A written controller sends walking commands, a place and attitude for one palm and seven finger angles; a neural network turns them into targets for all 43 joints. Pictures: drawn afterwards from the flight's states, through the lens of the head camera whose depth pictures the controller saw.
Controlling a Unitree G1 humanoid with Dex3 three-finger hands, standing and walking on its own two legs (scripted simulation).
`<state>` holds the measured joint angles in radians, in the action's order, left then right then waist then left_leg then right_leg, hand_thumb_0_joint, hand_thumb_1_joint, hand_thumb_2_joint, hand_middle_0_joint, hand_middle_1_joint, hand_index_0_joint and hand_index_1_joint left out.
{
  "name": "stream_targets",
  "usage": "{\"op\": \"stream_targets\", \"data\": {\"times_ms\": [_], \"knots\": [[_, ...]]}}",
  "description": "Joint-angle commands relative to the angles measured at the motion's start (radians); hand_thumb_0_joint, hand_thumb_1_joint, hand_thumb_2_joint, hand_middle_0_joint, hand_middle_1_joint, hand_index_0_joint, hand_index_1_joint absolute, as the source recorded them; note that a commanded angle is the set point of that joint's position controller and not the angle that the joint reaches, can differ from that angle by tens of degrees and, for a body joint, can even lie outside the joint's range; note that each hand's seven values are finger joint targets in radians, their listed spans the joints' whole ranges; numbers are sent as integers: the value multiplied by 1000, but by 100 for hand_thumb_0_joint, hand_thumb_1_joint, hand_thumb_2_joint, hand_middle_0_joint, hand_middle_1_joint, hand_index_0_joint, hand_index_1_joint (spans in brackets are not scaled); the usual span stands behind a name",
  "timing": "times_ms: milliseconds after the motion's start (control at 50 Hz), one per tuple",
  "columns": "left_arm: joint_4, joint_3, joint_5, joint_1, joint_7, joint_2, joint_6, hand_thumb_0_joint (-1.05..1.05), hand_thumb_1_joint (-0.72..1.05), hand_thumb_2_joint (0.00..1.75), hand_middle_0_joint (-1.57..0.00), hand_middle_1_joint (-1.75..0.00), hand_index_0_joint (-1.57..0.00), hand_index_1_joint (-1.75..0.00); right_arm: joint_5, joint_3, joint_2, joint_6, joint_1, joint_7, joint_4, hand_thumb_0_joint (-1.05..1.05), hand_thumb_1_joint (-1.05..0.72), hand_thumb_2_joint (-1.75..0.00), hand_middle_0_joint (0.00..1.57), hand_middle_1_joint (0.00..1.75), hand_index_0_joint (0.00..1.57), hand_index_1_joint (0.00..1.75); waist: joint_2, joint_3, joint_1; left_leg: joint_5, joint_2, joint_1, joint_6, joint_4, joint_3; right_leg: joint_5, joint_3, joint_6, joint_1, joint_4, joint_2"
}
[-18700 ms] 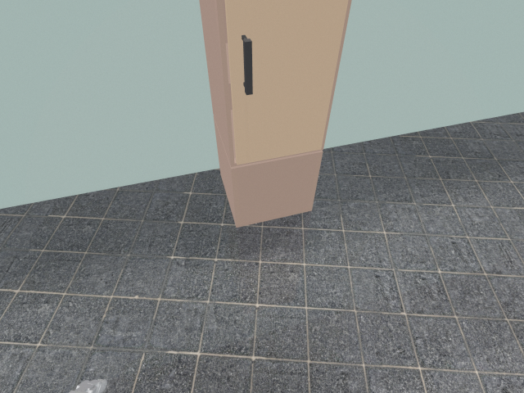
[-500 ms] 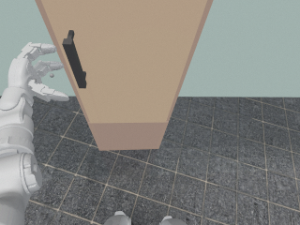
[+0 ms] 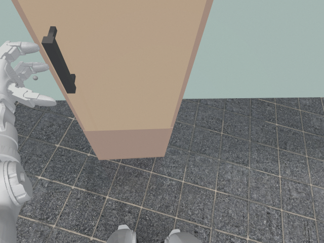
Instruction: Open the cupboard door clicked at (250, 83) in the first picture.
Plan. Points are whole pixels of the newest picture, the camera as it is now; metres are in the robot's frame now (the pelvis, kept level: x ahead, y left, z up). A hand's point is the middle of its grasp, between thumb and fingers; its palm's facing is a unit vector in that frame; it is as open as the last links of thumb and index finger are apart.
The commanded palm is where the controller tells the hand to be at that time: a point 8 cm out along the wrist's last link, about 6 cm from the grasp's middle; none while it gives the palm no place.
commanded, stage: move the hooked fingers beside the handle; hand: left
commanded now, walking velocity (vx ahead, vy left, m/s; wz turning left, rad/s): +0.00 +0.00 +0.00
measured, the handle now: (62, 63) +0.52 +0.21 +0.10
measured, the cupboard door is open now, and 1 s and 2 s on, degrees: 0 0 0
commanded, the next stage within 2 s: slide the fingers in behind the handle in 0.44 s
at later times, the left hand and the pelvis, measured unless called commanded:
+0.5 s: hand (33, 76) +0.48 +0.26 +0.10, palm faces +0.00 -1.00 +0.01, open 14.0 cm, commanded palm +0.46 +0.31 +0.10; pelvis +0.01 +0.01 +0.00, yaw +0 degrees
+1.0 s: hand (49, 79) +0.47 +0.23 +0.10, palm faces +0.01 -1.00 +0.01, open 14.0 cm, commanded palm +0.45 +0.28 +0.10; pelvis -0.01 +0.02 +0.00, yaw +1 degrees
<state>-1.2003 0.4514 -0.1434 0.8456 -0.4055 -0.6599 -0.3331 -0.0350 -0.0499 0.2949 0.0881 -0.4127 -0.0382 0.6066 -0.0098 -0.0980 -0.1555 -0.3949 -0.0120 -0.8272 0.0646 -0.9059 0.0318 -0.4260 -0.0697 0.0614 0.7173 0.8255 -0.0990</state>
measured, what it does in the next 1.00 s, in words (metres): stands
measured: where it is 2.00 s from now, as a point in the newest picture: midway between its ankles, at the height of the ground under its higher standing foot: outside the picture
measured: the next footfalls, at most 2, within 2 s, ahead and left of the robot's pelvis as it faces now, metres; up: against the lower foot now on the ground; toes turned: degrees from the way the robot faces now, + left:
none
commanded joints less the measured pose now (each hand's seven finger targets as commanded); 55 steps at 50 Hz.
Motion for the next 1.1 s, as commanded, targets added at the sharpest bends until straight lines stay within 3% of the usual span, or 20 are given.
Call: {"op": "stream_targets", "data": {"times_ms": [0, 40, 100, 160, 260, 320, 360, 400, 460, 480, 520, 580, 600, 700, 740, 780, 860, 900, 980, 1080], "knots": [[239, 37, -34, 471, -15, -323, -83, 0, -50, 30, -30, -120, -30, -120, -4, 75, 187, -23, -137, -21, -46, 0, -90, -90, 20, 30, 20, 30, -178, -458, 0, 396, -10, 419, -6, 51, -92, 385, 95, -43, -92, -94, 29], [197, 60, -35, 425, -25, -352, -62, 0, -50, 30, -30, -120, -30, -120, -5, 74, 191, -23, -135, -23, -46, 0, -90, -90, 20, 30, 20, 30, -155, -435, 7, 394, -9, 379, -5, 49, -89, 402, 98, -45, -113, -95, 31], [160, 46, -36, 380, -46, -338, -33, 0, -50, 30, -30, -120, -30, -120, -9, 72, 190, -19, -134, -24, -56, 0, -90, -90, 20, 30, 20, 30, -113, -418, 11, 401, -6, 345, 0, 51, -81, 445, 97, -50, -137, -92, 35], [175, 18, -37, 366, -56, -312, -24, 0, -50, 30, -30, -120, -30, -120, -10, 69, 187, -14, -127, -21, -71, 0, -90, -90, 20, 30, 20, 30, -149, -391, 16, 403, -4, 353, -3, 55, -79, 428, 88, -46, -108, -92, 31], [253, 23, -64, 414, -51, -287, -69, 0, -50, 30, -30, -120, -30, -120, -2, 78, 191, -14, -126, -17, -65, 0, -90, -90, 20, 30, 20, 30, -142, -429, 5, 445, -16, 443, -11, 48, -102, 398, 71, -41, -53, -85, 21], [273, -5, -63, 463, -40, -256, -78, 0, -50, 30, -30, -120, -30, -120, -3, 79, 189, -13, -124, -17, -52, 0, -90, -90, 20, 30, 20, 30, -180, -434, -5, 464, -20, 495, -18, 49, -121, 364, 61, -36, 2, -79, 20], [276, -19, -57, 448, -27, -224, -74, 0, -50, 30, -30, -120, -30, -120, 0, 82, 187, -15, -126, -14, -50, 0, -90, -90, 20, 30, 20, 30, -194, -448, 1, 478, -25, 539, -25, 55, -135, 336, 51, -34, 29, -82, 19], [280, 12, -52, 409, -14, -250, -72, 0, -50, 30, -30, -120, -30, -120, 2, 83, 188, -14, -129, -12, -49, 0, -90, -90, 20, 30, 20, 30, -208, -484, 23, 547, -28, 572, -33, 53, -141, 357, 49, -30, 20, -75, 20], [252, -2, -48, 374, 2, -223, -52, 0, -50, 30, -30, -120, -30, -120, 3, 79, 183, -10, -123, -8, -59, 0, -90, -90, 20, 30, 20, 30, -157, -447, 26, 514, -26, 528, -31, 64, -137, 349, 42, -34, -1, -78, 19], [231, -5, -50, 378, 7, -214, -47, 0, -50, 30, -30, -120, -30, -120, 3, 78, 184, -9, -126, -8, -57, 0, -90, -90, 20, 30, 20, 30, -136, -416, 16, 510, -25, 509, -27, 62, -136, 350, 41, -32, 5, -80, 19], [230, 36, -35, 365, 21, -275, -45, 0, -50, 30, -30, -120, -30, -120, 4, 79, 188, -9, -124, -10, -66, 0, -90, -90, 20, 30, 20, 30, -133, -413, 34, 488, -23, 480, -29, 71, -132, 349, 44, -33, -21, -76, 21], [299, -35, -45, 401, 30, -166, -74, 0, -50, 30, -30, -120, -30, -120, 7, 78, 175, -13, -117, -3, -77, 0, -90, -90, 20, 30, 20, 30, -157, -423, 22, 518, -28, 540, -36, 73, -144, 330, 37, -30, 13, -76, 18], [301, -2, -41, 369, 36, -199, -83, 0, -50, 30, -30, -120, -30, -120, 7, 83, 180, -13, -117, -1, -73, 0, -90, -90, 20, 30, 20, 30, -167, -438, 38, 534, -33, 560, -46, 73, -151, 321, 36, -29, 23, -73, 16], [256, -70, -53, 391, 42, -95, -79, 0, -50, 30, -30, -120, -30, -120, 5, 83, 178, -15, -113, 3, -60, 0, -90, -90, 20, 30, 20, 30, -105, -373, 4, 434, -37, 535, -41, 88, -161, 260, 28, -32, 64, -83, 17], [227, -72, -44, 427, 50, -109, -62, 0, -50, 30, -30, -120, -30, -120, 3, 82, 183, -16, -114, -1, -56, 0, -90, -90, 20, 30, 20, 30, -97, -326, -5, 340, -33, 489, -36, 104, -164, 212, 30, -31, 74, -91, 22], [247, -61, -32, 455, 70, -129, -68, 0, -50, 30, -30, -120, -30, -120, 7, 80, 185, -22, -114, -4, -55, 0, -90, -90, 20, 30, 20, 30, -132, -337, 6, 319, -31, 500, -39, 108, -175, 186, 29, -23, 81, -85, 26], [323, -102, -19, 531, 114, -66, -114, 0, -50, 30, -30, -120, -30, -120, 16, 85, 178, -44, -108, 4, -42, 0, -90, -90, 20, 30, 20, 30, -198, -405, -1, 309, -45, 606, -63, 113, -222, 155, 25, -23, 151, -70, 27], [314, -88, -19, 518, 128, -66, -133, 0, -50, 30, -30, -120, -30, -120, 18, 89, 180, -51, -115, 7, -32, 0, -90, -90, 20, 30, 20, 30, -177, -450, 4, 351, -48, 629, -69, 105, -233, 169, 25, -22, 143, -60, 26], [193, -48, -10, 469, 145, -112, -92, 0, -50, 30, -30, -120, -30, -120, 16, 79, 186, -52, -124, 7, -28, 0, -90, -90, 20, 30, 20, 30, -89, -379, 5, 278, -25, 486, -38, 101, -180, 170, 32, -25, 68, -77, 25], [224, -82, 14, 508, 155, -98, -87, 0, -50, 30, -30, -120, -30, -120, 16, 75, 178, -52, -119, 7, -49, 0, -90, -90, 20, 30, 20, 30, -141, -363, 0, 280, -23, 475, -36, 98, -170, 179, 36, -25, 79, -74, 28]]}}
